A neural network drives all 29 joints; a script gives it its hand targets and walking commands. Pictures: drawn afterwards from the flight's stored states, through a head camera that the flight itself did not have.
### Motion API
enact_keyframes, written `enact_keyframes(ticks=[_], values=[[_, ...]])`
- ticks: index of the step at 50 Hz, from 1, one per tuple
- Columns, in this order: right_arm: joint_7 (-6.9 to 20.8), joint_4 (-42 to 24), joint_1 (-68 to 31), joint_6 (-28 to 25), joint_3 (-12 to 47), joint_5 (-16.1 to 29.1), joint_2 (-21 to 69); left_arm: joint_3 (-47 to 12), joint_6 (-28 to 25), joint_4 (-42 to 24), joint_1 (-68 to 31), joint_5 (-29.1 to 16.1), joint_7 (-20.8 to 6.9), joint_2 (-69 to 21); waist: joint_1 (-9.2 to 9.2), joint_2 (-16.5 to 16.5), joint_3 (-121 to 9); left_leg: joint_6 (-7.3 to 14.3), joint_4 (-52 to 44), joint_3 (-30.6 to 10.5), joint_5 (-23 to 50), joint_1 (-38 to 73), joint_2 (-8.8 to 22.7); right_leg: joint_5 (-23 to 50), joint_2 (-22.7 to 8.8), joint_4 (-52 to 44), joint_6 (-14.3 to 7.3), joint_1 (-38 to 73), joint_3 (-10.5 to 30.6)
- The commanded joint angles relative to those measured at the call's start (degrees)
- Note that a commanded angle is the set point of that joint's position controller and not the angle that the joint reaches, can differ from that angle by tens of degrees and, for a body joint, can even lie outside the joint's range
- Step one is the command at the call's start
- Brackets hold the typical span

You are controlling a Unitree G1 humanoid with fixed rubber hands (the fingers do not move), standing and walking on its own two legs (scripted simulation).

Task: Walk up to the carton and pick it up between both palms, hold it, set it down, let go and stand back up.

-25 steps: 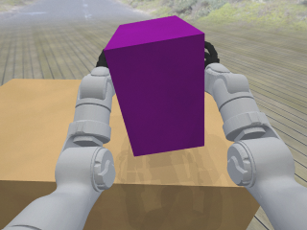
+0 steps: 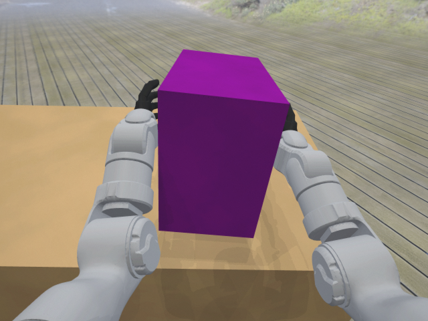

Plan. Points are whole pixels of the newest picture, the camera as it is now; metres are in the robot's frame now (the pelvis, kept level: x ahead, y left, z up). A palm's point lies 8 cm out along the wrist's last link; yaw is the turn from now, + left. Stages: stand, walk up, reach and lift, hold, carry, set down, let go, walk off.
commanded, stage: set down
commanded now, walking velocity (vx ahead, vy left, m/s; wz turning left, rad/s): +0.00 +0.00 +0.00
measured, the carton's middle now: (214, 133) +0.41 -0.01 +0.21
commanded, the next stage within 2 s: none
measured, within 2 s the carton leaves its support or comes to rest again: neither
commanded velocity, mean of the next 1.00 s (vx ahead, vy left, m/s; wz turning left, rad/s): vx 0.00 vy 0.00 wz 0.00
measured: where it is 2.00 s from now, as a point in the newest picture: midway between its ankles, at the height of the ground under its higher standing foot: outside the picture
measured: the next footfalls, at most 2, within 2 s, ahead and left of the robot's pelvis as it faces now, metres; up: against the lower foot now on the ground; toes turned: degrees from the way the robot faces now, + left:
none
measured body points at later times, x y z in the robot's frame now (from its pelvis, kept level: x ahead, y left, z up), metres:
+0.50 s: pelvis +0.00 +0.00 +0.00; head -0.06 +0.03 +0.45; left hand +0.43 +0.10 +0.24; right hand +0.37 -0.16 +0.20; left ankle -0.04 +0.12 -0.75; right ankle +0.00 -0.16 -0.75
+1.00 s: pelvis +0.00 +0.00 +0.00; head -0.03 +0.06 +0.44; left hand +0.44 +0.09 +0.20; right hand +0.37 -0.16 +0.18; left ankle -0.04 +0.12 -0.75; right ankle +0.00 -0.16 -0.75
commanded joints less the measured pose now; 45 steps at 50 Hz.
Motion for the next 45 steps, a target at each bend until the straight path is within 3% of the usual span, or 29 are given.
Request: enact_keyframes(ticks=[1, 11, 20, 25, 31, 37, 45], values=[[5.4, -32.9, -61.6, -5.6, 18.2, 6.4, 34.1, -26.9, -2.1, -16.6, -36.7, -8.5, -12.6, -41.6, -7.33, 3.9, -21.7, -4.6, 0.6, 2.0, 35.9, 5.9, -5.8, 32.5, 4.8, 3.9, 0.0, 22.9, -1.3], [6.9, -25.3, -58.9, -6.8, 13.4, 1.5, 33.5, -16.9, -3.0, -6.9, -33.6, -2.0, -15.1, -37.3, -5.74, 0.3, -12.2, -2.2, -4.0, 3.8, 22.5, 1.4, -6.1, 24.6, 3.7, 2.5, 0.6, 20.6, -1.2], [7.9, -21.7, -53.2, -10.5, 10.8, -4.0, 34.3, -13.2, -6.6, -1.7, -30.2, -0.2, -17.2, -34.4, -5.8, -2.7, -11.7, -0.6, -6.6, 4.9, 17.9, -0.7, -6.8, 29.7, 2.3, 3.7, 1.7, 23.9, -1.3], [8.1, -22.8, -51.7, -13.1, 11.1, -5.3, 34.6, -14.4, -8.1, -1.6, -28.5, -0.5, -17.7, -34.4, -6.37, -2.1, -13.6, -0.7, -6.6, 5.2, 19.3, -0.6, -6.8, 33.9, 2.0, 4.5, 1.7, 25.5, -1.7], [8.0, -27.3, -52.7, -16.7, 13.7, -5.1, 35.4, -21.1, -10.0, -6.0, -29.2, -2.9, -16.6, -37.6, -7.96, 1.3, -19.0, -2.0, -4.2, 4.6, 26.6, 2.6, -6.4, 37.5, 2.6, 4.8, 0.8, 25.1, -2.5], [7.7, -27.9, -51.6, -18.9, 14.8, -5.1, 35.7, -27.1, -11.3, -8.6, -29.5, -4.6, -15.4, -40.2, -9.57, 4.4, -20.0, -3.3, -1.7, 4.0, 33.1, 6.7, -5.9, 35.7, 3.5, 3.6, -0.1, 21.5, -3.1], [7.4, -22.5, -47.9, -19.4, 11.0, -7.5, 33.8, -24.0, -11.2, -2.1, -27.0, -2.1, -16.4, -37.8, -9.48, 3.9, -13.5, -2.9, -3.2, 5.1, 28.6, 5.8, -5.8, 30.5, 3.4, 1.8, -0.3, 19.3, -3.4]])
